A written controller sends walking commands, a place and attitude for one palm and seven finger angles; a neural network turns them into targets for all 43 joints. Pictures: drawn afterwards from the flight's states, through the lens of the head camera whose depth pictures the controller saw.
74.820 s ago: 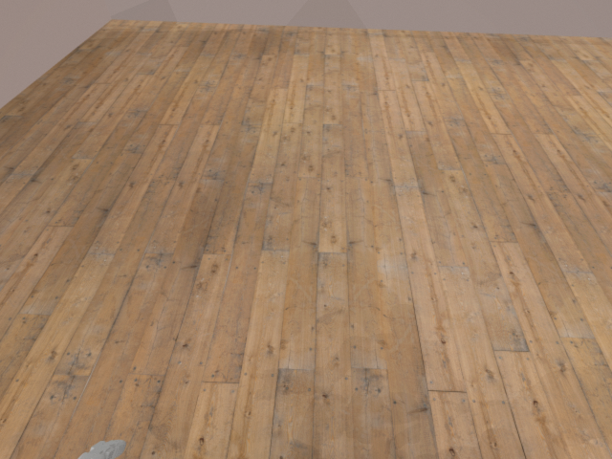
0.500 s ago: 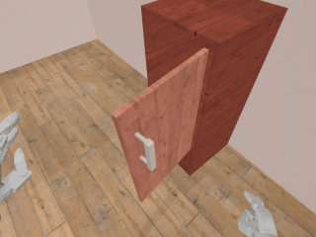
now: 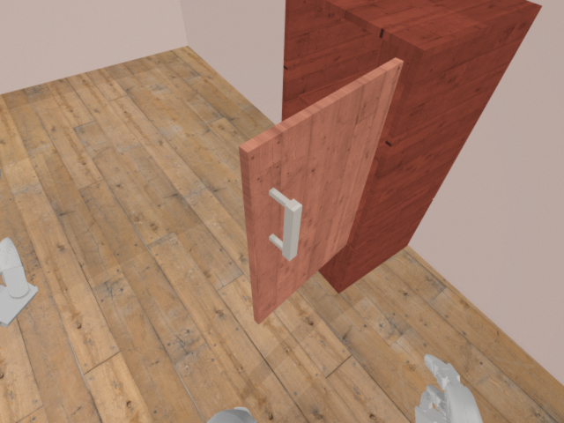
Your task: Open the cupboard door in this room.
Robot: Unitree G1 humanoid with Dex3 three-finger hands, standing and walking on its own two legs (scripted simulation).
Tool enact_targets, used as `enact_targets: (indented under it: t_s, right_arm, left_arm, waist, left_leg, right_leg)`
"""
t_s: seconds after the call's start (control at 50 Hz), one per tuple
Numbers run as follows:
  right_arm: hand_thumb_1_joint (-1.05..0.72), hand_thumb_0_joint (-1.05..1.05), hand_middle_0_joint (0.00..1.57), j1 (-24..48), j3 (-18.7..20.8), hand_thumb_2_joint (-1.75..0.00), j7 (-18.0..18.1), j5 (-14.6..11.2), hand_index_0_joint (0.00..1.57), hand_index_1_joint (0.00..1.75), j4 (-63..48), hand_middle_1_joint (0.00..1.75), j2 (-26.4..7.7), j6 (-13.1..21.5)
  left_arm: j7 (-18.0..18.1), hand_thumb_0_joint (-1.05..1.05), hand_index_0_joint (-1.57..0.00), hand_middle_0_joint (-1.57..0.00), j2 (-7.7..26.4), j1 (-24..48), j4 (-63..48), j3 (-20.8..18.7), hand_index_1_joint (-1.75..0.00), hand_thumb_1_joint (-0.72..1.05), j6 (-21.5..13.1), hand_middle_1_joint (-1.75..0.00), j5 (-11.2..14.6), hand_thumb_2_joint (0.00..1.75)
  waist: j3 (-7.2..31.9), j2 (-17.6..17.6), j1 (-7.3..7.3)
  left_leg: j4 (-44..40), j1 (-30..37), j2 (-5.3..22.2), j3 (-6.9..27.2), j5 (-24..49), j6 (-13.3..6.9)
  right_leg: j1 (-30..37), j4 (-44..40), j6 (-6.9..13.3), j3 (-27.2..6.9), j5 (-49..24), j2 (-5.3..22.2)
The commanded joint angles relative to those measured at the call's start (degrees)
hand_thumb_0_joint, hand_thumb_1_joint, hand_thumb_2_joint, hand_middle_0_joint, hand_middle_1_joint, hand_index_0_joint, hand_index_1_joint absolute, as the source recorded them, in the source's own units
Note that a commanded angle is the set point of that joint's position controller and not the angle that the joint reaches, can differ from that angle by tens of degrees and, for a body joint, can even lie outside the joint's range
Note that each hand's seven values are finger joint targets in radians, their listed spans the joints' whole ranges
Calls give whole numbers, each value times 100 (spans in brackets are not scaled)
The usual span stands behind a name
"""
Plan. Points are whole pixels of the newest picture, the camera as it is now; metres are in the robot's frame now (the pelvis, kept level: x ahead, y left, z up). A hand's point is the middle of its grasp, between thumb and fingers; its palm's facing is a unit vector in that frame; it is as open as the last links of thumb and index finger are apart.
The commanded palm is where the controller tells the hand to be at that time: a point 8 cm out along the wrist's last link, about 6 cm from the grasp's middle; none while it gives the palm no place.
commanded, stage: step back with the hand held close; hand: left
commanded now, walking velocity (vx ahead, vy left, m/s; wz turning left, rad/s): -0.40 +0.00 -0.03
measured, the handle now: (283, 225) +0.42 +0.04 +0.01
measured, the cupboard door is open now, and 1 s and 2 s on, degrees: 99 99 99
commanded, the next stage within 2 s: stop stepping back and stand still in 0.40 s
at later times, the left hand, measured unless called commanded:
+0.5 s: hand (44, 346) +0.15 +0.22 +0.17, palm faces +0.27 -0.83 -0.48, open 7.4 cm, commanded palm +0.08 +0.28 +0.19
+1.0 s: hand out of the picture +0.12 +0.26 +0.18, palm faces +0.32 -0.80 -0.50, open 7.4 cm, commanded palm +0.08 +0.30 +0.19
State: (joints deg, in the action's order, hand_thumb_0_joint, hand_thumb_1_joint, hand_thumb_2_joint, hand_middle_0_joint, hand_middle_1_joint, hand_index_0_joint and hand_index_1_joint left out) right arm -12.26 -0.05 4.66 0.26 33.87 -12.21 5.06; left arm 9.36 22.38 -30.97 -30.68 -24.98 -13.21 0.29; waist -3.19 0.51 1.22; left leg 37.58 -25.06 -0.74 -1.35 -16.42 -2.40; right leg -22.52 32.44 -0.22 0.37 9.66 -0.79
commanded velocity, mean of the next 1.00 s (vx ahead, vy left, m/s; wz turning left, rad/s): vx -0.16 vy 0.00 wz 0.00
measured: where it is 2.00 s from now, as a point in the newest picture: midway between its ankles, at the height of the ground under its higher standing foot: outside the picture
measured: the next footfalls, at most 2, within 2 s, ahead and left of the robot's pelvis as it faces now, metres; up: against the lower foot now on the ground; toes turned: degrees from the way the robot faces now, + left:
right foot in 0.38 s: -0.10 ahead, -0.07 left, +0.00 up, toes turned -4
left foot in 1.02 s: +0.01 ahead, +0.11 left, +0.00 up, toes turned -4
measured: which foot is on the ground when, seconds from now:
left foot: down 0.00-0.88, up 0.90-1.00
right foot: down 0.00-0.10, up 0.12-0.36, down 0.38-1.00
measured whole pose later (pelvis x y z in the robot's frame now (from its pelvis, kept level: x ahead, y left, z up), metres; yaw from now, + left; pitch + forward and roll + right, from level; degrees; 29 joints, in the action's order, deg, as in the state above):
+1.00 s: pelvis -0.08 +0.02 +0.01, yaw -4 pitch +1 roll -1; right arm -15.0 -1.4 4.1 1.0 38.1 -9.5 7.5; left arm 7.6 26.0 -37.2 -32.4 -24.0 -12.3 2.6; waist 2.3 -0.9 0.6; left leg 38.3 -24.6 -0.9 0.3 -13.1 0.6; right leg -8.1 27.1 3.1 -0.1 20.0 -4.0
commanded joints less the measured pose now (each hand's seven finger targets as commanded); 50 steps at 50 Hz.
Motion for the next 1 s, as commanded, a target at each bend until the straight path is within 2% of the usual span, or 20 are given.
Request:
enact_targets:
  t_s: [0.0, 0.04, 0.08, 0.12, 0.16, 0.24, 0.32, 0.36, 0.4, 0.46, 0.56, 0.62, 0.66, 0.72, 0.8, 0.84, 0.86, 0.88, 0.94, 0.98]
  right_arm:
    - [-90, 0, 20, 444, 289, -90, 50, 8, 20, 30, -706, 30, -720, 284]
    - [-90, 0, 20, 549, 287, -90, 99, -9, 20, 30, -780, 30, -797, 262]
    - [-90, 0, 20, 750, 295, -90, 161, 43, 20, 30, -879, 30, -903, 330]
    - [-90, 0, 20, 646, 387, -90, 123, 102, 20, 30, -818, 30, -732, 426]
    - [-90, 0, 20, 669, 408, -90, 49, 95, 20, 30, -764, 30, -705, 524]
    - [-90, 0, 20, 629, 296, -90, -66, 131, 20, 30, -508, 30, -672, 578]
    - [-90, 0, 20, 626, 302, -90, -100, 140, 20, 30, -400, 30, -716, 458]
    - [-90, 0, 20, 712, 235, -90, -55, 153, 20, 30, -406, 30, -592, 356]
    - [-90, 0, 20, 736, 269, -90, -5, 27, 20, 30, -477, 30, -556, 380]
    - [-90, 0, 20, 945, 240, -90, 45, -61, 20, 30, -743, 30, -627, 359]
    - [-90, 0, 20, 781, 252, -90, 97, 23, 20, 30, -683, 30, -663, 243]
    - [-90, 0, 20, 566, 189, -90, 193, 32, 20, 30, -489, 30, -676, 323]
    - [-90, 0, 20, 625, 169, -90, 263, 9, 20, 30, -447, 30, -758, 477]
    - [-90, 0, 20, 585, 182, -90, 239, 88, 20, 30, -562, 30, -872, 702]
    - [-90, 0, 20, 454, 221, -90, 32, 111, 20, 30, -728, 30, -637, 787]
    - [-90, 0, 20, 410, 244, -90, -39, 65, 20, 30, -728, 30, -580, 603]
    - [-90, 0, 20, 384, 233, -90, -64, 135, 20, 30, -601, 30, -568, 490]
    - [-90, 0, 20, 358, 234, -90, -54, 100, 20, 30, -510, 30, -504, 442]
    - [-90, 0, 20, 373, 182, -90, 58, 30, 20, 30, -354, 30, -531, 526]
    - [-90, 0, 20, 402, 167, -90, 175, 19, 20, 30, -317, 30, -685, 669]
  left_arm:
    - [218, 0, -20, -20, 1157, 411, -1173, -586, -30, 90, -313, -30, 108, 90]
    - [227, 0, -20, -20, 1253, 356, -1276, -706, -30, 90, -352, -30, 123, 90]
    - [211, 0, -20, -20, 1241, 194, -1273, -964, -30, 90, -418, -30, 31, 90]
    - [160, 0, -20, -20, 1344, 334, -1422, -1040, -30, 90, -433, -30, 5, 90]
    - [139, 0, -20, -20, 1203, 21, -1159, -957, -30, 90, -393, -30, 102, 90]
    - [114, 0, -20, -20, 933, 21, -1288, -438, -30, 90, -231, -30, 253, 90]
    - [-17, 0, -20, -20, 1256, 321, -1349, -515, -30, 90, -296, -30, 304, 90]
    - [-34, 0, -20, -20, 1561, 332, -1333, -725, -30, 90, -399, -30, 318, 90]
    - [-27, 0, -20, -20, 1444, 533, -1398, -642, -30, 90, -374, -30, 342, 90]
    - [-85, 0, -20, -20, 1793, -332, -1190, -1110, -30, 90, -304, -30, 477, 90]
    - [-48, 0, -20, -20, 1660, -309, -1040, -956, -30, 90, -250, -30, 513, 90]
    - [20, 0, -20, -20, 1337, 353, -475, -588, -30, 90, -113, -30, 338, 90]
    - [5, 0, -20, -20, 1367, 1037, -553, -422, -30, 90, -197, -30, 260, 90]
    - [31, 0, -20, -20, 1309, 1091, -1005, -501, -30, 90, -335, -30, 177, 90]
    - [-17, 0, -20, -20, 1426, -202, -1548, -789, -30, 90, -292, -30, 238, 90]
    - [-72, 0, -20, -20, 1467, -662, -1642, -863, -30, 90, -216, -30, 268, 90]
    - [-6, 0, -20, -20, 1547, -733, -1504, -1108, -30, 90, -180, -30, 368, 90]
    - [-1, 0, -20, -20, 1305, -605, -1177, -899, -30, 90, -50, -30, 392, 90]
    - [48, 0, -20, -20, 1115, 65, -409, -654, -30, 90, 23, -30, 270, 90]
    - [49, 0, -20, -20, 1179, 403, -387, -573, -30, 90, -15, -30, 221, 90]
  waist:
    - [708, -445, -218]
    - [584, 102, -190]
    - [639, 1583, -88]
    - [996, 1137, -101]
    - [1048, 713, -54]
    - [1149, 1230, -75]
    - [1487, 775, -51]
    - [1670, 131, -119]
    - [1955, -203, -182]
    - [1670, -138, -92]
    - [250, -142, -274]
    - [-350, -558, -351]
    - [-504, 379, -339]
    - [85, 2047, -136]
    - [1404, 1244, 70]
    - [1261, 97, -101]
    - [1224, -453, -36]
    - [881, -923, -75]
    - [206, -503, -250]
    - [388, 248, -179]
  left_leg:
    - [16, 1003, 99, 298, -551, 143]
    - [-955, 526, 449, 803, -1105, 6]
    - [-2944, -1565, 1591, 2165, -2847, -474]
    - [-3130, -1218, 1995, 2456, -2130, -739]
    - [-2588, -288, 1844, 1998, -1028, -755]
    - [-2748, 916, 1478, 1355, -15, -346]
    - [-1814, 2012, 1124, 720, 2024, 91]
    - [-971, 2348, 736, 210, 1937, 285]
    - [-883, 2723, 451, -100, 2216, 275]
    - [-738, 2605, 504, 166, 2093, 142]
    - [648, 2360, 108, 156, 198, 498]
    - [210, 1767, 263, 385, 292, 355]
    - [-809, 1834, 460, 691, 188, 289]
    - [-3740, 364, 1188, 2525, -3027, 317]
    - [-2935, 561, 737, 1081, -1428, 394]
    - [-393, 1349, -45, 17, -131, 461]
    - [748, 1389, -106, 139, 161, 467]
    - [1345, 700, -71, 324, 127, 450]
    - [80, 588, 288, 381, 37, 280]
    - [-1282, 1433, 413, 382, 1645, 147]
  right_leg:
    - [-764, -1425, 526, -1167, 1144, 1124]
    - [-529, -891, 240, -736, 1453, 621]
    - [1406, 1284, -92, -132, 1070, -290]
    - [1366, 2788, -54, -309, 1385, -451]
    - [769, 2472, -19, -356, 1677, -323]
    - [672, 638, 89, 41, 2058, -319]
    - [746, -1575, 264, -154, 545, -26]
    - [243, -1477, 449, -631, -752, 696]
    - [252, -1209, 162, -220, -1519, 540]
    - [-56, -1066, -35, -91, -1194, 448]
    - [-1918, -2376, 703, -771, 2693, 1056]
    - [-1361, -1950, 563, -468, 1711, 900]
    - [-1113, -1425, 265, -152, 1703, 457]
    - [891, 554, 126, 164, 2256, -633]
    - [2175, -495, 326, 289, 1977, -524]
    - [669, -2017, 616, -944, 2060, 700]
    - [-134, -2412, 961, -1678, 2034, 1509]
    - [-123, -2292, 1177, -1849, 1849, 1648]
    - [220, -1634, 758, -1007, 256, 1183]
    - [594, -994, 242, -548, -982, 556]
